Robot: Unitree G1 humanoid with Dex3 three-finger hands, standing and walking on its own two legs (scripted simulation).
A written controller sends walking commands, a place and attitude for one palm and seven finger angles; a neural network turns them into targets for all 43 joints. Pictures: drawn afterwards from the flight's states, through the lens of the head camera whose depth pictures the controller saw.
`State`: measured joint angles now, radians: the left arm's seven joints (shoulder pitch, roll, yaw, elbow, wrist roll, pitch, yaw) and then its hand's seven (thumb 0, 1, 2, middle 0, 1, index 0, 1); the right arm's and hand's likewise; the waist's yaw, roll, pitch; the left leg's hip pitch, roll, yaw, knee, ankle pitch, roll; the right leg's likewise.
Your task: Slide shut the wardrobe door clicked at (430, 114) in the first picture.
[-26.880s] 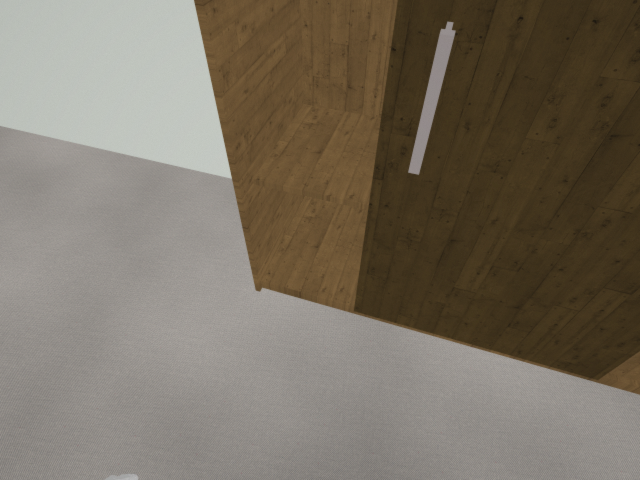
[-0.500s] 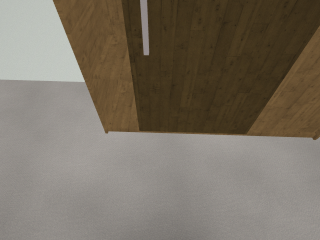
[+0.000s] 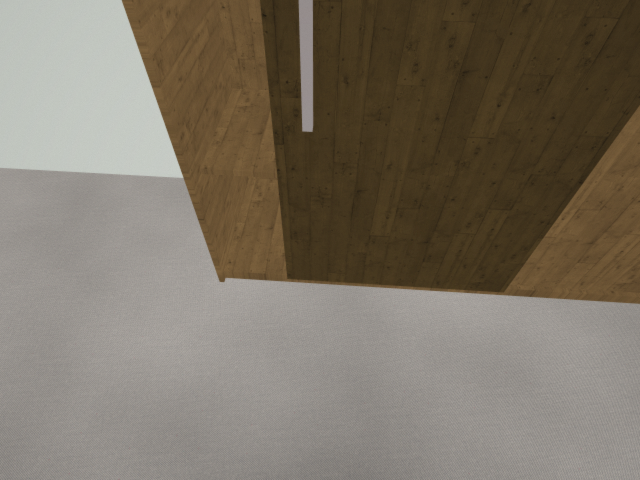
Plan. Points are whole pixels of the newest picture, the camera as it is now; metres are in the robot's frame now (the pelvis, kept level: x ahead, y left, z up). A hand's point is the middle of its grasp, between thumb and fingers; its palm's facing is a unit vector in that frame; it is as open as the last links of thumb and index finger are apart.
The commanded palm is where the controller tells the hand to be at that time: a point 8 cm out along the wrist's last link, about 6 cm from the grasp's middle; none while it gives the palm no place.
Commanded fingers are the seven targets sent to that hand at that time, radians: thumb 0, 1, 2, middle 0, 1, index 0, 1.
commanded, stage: look to check the result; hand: right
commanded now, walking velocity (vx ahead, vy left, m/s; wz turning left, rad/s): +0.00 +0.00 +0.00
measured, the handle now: (307, 64) +0.82 +0.09 +0.10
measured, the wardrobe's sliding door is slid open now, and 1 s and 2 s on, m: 0.24 0.24 0.24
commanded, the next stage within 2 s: take the last steps up to it in 0.56 s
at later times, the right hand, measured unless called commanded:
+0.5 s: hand out of the picture +0.05 -0.20 -0.18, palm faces -0.03 +0.97 -0.24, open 7.4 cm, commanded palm none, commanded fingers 0.00 -0.90 -0.90 0.20 0.30 0.20 0.30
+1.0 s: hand out of the picture +0.05 -0.19 -0.18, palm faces -0.04 +0.97 -0.24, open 7.4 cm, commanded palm none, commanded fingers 0.00 -0.90 -0.90 0.20 0.30 0.20 0.30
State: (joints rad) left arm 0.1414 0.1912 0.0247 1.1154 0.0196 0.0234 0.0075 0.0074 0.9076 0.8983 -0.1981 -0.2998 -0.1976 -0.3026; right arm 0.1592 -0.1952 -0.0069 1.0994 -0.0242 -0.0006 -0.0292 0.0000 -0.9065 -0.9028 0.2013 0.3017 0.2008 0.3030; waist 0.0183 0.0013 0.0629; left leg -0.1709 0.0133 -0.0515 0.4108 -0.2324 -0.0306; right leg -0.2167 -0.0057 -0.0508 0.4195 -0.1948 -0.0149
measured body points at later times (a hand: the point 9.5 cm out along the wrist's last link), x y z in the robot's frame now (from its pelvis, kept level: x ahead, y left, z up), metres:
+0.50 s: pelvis +0.01 +0.00 +0.00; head +0.05 +0.00 +0.45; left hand +0.05 +0.25 -0.15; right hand +0.05 -0.25 -0.16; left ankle -0.01 +0.14 -0.74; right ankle +0.02 -0.11 -0.74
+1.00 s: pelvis +0.05 +0.02 -0.01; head +0.07 +0.02 +0.44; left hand +0.05 +0.28 -0.16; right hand +0.05 -0.24 -0.16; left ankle +0.01 +0.13 -0.74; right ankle +0.02 -0.10 -0.73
